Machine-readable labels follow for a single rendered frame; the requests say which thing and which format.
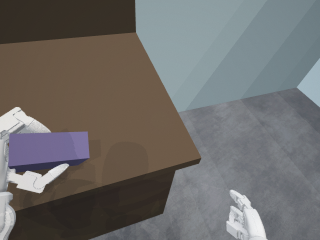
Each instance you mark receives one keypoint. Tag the table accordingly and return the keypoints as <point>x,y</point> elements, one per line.
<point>79,66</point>

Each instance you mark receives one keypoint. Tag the right robot hand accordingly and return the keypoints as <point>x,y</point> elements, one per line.
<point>248,224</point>

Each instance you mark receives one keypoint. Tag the left robot hand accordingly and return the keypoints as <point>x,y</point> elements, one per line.
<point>17,122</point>

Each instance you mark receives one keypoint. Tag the robot left forearm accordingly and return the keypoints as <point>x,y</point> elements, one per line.
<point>7,215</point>

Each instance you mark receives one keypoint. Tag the sponge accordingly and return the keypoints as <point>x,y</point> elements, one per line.
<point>40,151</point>

